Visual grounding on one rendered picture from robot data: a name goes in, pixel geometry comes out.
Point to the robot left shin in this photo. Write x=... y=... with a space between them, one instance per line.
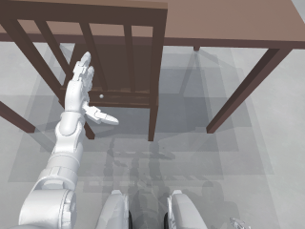
x=125 y=221

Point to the robot left hand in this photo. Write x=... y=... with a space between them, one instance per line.
x=77 y=92

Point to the chair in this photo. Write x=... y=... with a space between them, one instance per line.
x=127 y=75

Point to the robot left upper arm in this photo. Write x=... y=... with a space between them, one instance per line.
x=49 y=209

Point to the right robot thigh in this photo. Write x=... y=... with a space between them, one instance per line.
x=181 y=209

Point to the robot right hand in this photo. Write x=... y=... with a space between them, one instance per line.
x=238 y=224

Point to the table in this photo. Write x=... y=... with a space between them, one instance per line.
x=275 y=25

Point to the robot left forearm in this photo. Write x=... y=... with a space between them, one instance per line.
x=64 y=162

